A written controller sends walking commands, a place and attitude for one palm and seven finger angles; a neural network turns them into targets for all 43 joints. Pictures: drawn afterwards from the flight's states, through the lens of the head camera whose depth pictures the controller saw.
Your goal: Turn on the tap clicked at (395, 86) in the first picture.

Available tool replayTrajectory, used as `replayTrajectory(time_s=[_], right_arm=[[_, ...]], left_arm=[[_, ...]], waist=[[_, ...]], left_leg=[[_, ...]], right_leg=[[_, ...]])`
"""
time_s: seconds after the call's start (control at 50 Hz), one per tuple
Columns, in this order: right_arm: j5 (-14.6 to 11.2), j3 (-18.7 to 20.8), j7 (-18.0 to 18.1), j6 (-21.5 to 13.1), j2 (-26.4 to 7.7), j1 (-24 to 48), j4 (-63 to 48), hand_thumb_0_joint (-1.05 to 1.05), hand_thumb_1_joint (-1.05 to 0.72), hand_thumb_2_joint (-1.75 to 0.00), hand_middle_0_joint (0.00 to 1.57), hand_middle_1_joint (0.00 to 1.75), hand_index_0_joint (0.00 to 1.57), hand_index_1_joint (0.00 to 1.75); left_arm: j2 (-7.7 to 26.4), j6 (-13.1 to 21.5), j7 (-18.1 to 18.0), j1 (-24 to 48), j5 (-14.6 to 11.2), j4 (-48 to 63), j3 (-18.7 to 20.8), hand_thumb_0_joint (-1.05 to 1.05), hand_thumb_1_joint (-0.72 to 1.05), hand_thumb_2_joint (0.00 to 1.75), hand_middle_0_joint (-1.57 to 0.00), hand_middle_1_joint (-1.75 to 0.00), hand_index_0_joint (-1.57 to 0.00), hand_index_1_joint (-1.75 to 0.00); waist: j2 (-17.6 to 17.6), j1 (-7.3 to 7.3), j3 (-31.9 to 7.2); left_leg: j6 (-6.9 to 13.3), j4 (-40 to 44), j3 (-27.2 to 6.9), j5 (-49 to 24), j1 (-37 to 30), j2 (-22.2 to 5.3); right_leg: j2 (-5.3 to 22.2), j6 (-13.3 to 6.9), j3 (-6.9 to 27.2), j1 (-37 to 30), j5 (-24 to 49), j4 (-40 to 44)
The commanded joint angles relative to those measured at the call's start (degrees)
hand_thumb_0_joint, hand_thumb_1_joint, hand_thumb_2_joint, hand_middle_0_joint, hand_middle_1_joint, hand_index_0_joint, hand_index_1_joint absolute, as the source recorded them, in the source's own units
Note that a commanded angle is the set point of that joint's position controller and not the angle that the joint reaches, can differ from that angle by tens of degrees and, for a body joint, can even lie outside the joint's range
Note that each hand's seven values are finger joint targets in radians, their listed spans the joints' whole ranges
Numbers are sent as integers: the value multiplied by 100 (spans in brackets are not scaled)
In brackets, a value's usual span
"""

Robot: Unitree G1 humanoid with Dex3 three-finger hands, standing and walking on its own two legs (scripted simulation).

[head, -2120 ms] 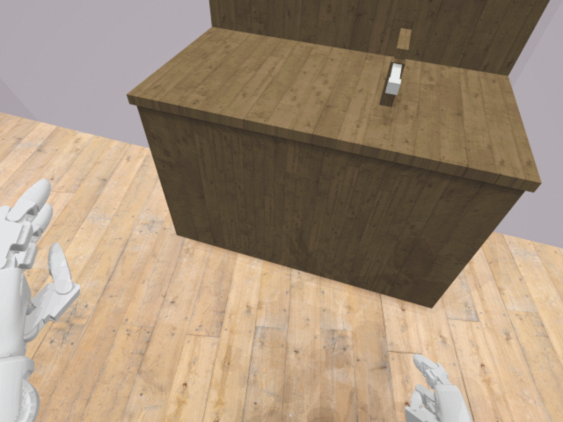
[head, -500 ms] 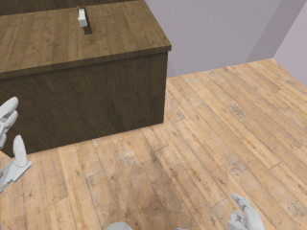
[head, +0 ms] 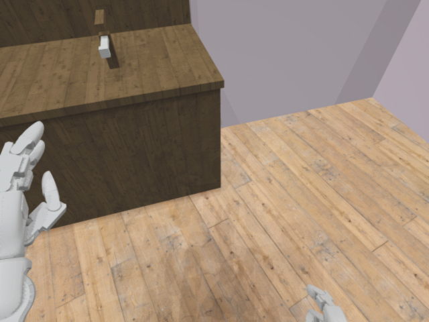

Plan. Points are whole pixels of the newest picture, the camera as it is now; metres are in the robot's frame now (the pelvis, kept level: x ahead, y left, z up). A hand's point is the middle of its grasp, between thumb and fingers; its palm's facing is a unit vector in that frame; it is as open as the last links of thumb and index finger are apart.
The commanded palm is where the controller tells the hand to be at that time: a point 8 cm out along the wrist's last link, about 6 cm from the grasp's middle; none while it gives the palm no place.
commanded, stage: take the last steps up to it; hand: left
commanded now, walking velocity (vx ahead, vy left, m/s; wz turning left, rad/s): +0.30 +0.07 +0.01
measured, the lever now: (104, 51) +0.84 +0.40 +0.11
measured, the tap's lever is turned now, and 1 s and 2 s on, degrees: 0 0 0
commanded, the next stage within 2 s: come to a stop and stand still in 1.52 s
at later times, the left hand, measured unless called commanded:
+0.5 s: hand (81, 136) +0.35 +0.24 +0.19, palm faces +0.40 -0.83 -0.39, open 7.4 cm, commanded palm +0.29 +0.28 +0.19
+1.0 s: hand (128, 101) +0.46 +0.19 +0.19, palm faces +0.36 -0.82 -0.44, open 7.4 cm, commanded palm +0.40 +0.25 +0.19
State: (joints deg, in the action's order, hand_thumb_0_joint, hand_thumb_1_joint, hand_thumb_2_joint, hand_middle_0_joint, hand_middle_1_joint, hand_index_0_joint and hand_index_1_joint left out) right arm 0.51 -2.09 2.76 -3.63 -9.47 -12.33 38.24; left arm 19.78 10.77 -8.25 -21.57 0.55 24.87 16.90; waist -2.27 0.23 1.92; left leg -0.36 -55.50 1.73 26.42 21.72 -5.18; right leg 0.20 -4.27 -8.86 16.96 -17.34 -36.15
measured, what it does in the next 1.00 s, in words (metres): walks ahead: left foot, then right foot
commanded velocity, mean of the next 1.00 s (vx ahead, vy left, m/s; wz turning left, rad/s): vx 0.30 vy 0.09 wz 0.03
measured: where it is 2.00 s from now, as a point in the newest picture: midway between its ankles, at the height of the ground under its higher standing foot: (222, 284)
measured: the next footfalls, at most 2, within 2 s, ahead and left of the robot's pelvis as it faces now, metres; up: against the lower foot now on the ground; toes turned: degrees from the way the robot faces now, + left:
left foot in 0.38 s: +0.19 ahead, +0.13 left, +0.00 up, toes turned +8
right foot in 0.70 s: +0.26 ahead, -0.13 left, +0.00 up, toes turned -10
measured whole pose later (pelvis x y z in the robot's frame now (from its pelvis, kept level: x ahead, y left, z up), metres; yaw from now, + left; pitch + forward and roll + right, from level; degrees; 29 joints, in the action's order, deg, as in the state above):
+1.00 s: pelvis +0.24 -0.03 +0.02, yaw +0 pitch +0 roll +2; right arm 0.1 2.9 3.1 -3.7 -15.3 -11.6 35.6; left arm 20.2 14.4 -8.4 -27.4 -0.4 29.0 19.8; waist 1.2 0.7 3.9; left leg 0.1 -45.7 5.6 16.8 26.5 -4.8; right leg 4.1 -2.1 -9.3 12.1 -16.9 -28.7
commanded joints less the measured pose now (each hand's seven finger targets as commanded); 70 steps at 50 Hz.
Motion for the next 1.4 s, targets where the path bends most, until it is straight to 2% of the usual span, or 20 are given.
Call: replayTrajectory(time_s=[0.0,0.08,0.32,0.34,0.38,0.42,0.52,0.64,0.66,0.7,0.72,0.78,0.86,0.98,1.04,1.08,1.1,1.14,1.24,1.38], right_arm=[[-25,367,56,-160,-719,646,-995,0,-90,-90,20,30,20,30],[-23,348,57,-75,-682,621,-1017,0,-90,-90,20,30,20,30],[-34,557,141,-288,-841,294,-1231,0,-90,-90,20,30,20,30],[-43,581,171,-291,-889,184,-1214,0,-90,-90,20,30,20,30],[-65,567,147,-281,-939,254,-1272,0,-90,-90,20,30,20,30],[11,439,122,-299,-835,402,-1194,0,-90,-90,20,30,20,30],[-113,516,77,-349,-846,388,-1092,0,-90,-90,20,30,20,30],[-96,461,130,-442,-821,422,-1040,0,-90,-90,20,30,20,30],[-124,457,164,-446,-767,438,-1074,0,-90,-90,20,30,20,30],[-110,434,133,-434,-611,582,-1151,0,-90,-90,20,30,20,30],[-51,450,110,-459,-740,628,-1053,0,-90,-90,20,30,20,30],[-56,433,79,-339,-721,626,-879,0,-90,-90,20,30,20,30],[-56,463,65,-260,-755,624,-926,0,-90,-90,20,30,20,30],[-22,553,56,-338,-656,445,-1264,0,-90,-90,20,30,20,30],[-34,609,92,-303,-741,276,-1274,0,-90,-90,20,30,20,30],[-90,679,161,-285,-934,201,-1291,0,-90,-90,20,30,20,30],[-120,681,133,-280,-990,231,-1322,0,-90,-90,20,30,20,30],[-46,532,122,-344,-856,396,-1284,0,-90,-90,20,30,20,30],[-139,588,18,-507,-879,276,-1118,0,-90,-90,20,30,20,30],[-97,450,102,-471,-811,431,-1053,0,-90,-90,20,30,20,30]], left_arm=[[1274,499,-107,-536,-158,1184,1236,0,90,90,-20,-30,-20,-30],[1118,664,-114,-541,-175,1146,1202,0,90,90,-20,-30,-20,-30],[1106,596,-277,130,-172,1674,902,0,90,90,-20,-30,-20,-30],[1134,631,-282,206,-184,1687,938,0,90,90,-20,-30,-20,-30],[1093,703,-281,194,-205,1779,937,0,90,90,-20,-30,-20,-30],[1339,642,-218,210,-176,1468,1010,0,90,90,-20,-30,-20,-30],[1013,557,-135,-388,-223,1566,1038,0,90,90,-20,-30,-20,-30],[985,488,-141,-155,-196,1167,1046,0,90,90,-20,-30,-20,-30],[1006,465,-153,-49,-181,1075,1014,0,90,90,-20,-30,-20,-30],[1325,412,-187,104,-129,963,1199,0,90,90,-20,-30,-20,-30],[1346,444,-178,408,-159,1026,1218,0,90,90,-20,-30,-20,-30],[1191,602,-67,232,-115,1060,1080,0,90,90,-20,-30,-20,-30],[1199,788,-113,167,-102,1449,1097,0,90,90,-20,-30,-20,-30],[1141,734,-289,-614,-185,1831,1237,0,90,90,-20,-30,-20,-30],[1111,693,-328,-396,-212,1743,1220,0,90,90,-20,-30,-20,-30],[991,716,-307,-213,-227,1603,1080,0,90,90,-20,-30,-20,-30],[986,744,-296,-138,-259,1532,1069,0,90,90,-20,-30,-20,-30],[1273,726,-227,176,-202,1310,1096,0,90,90,-20,-30,-20,-30],[943,624,-114,-231,-215,1933,848,0,90,90,-20,-30,-20,-30],[1157,468,-147,-341,-240,1371,1234,0,90,90,-20,-30,-20,-30]], waist=[[438,-9,-352],[809,72,-706],[452,1,-652],[97,117,-837],[-1566,57,-1094],[-1183,75,-685],[-700,-49,-449],[-510,-60,-638],[-17,-83,-758],[2436,-158,-811],[1845,-127,-714],[874,-32,-398],[886,54,-653],[834,-178,-967],[664,-22,-981],[-503,131,-997],[-1355,76,-1009],[-1399,101,-616],[-949,-16,-716],[-555,-45,-857]], left_leg=[[-111,-1289,-308,-563,1839,-99],[-143,-166,63,-994,1527,-103],[166,2783,859,-1581,-873,325],[311,3015,601,-1707,-1628,213],[1320,3491,-2185,-2976,-2989,-1651],[1611,3843,-2644,-2388,-2192,-1942],[1218,3886,-713,-1605,-982,-1274],[688,3006,140,-838,-324,-881],[551,2225,449,-591,-145,-585],[141,-871,555,598,1848,471],[70,-1569,-171,268,1890,249],[-59,-1715,-308,-510,1789,-50],[-63,-250,26,-955,1143,-123],[63,1974,745,-1054,205,244],[62,2816,901,-1700,-733,361],[525,3322,-236,-1925,-1914,-347],[1101,3468,-1826,-2832,-2520,-1401],[1528,3864,-2478,-2647,-2003,-1818],[1138,3569,-675,-3093,-1657,-1058],[650,2777,7,-2375,-730,-864]], right_leg=[[1955,-801,3004,-1108,-380,2314],[1554,-535,1606,-1439,1375,2040],[1338,-270,1229,-877,1812,765],[1101,-65,952,-439,1987,-95],[90,423,403,1459,-1365,-2356],[307,413,903,1999,-1645,-3419],[509,529,512,1229,-688,-2014],[144,616,-216,-657,139,322],[226,519,44,-1075,143,767],[2325,-554,3900,-1989,94,2021],[2610,-648,3987,-1640,-124,2206],[2165,-604,2726,-1132,421,2020],[1813,-370,1186,-1098,1858,1818],[1682,-409,1148,-1604,2291,1414],[1376,-154,937,-1223,1689,873],[734,249,507,-5,996,-735],[186,470,212,1183,-1232,-1846],[332,446,698,1912,-1823,-3105],[411,531,427,1449,-681,-1980],[70,548,-107,-645,260,553]])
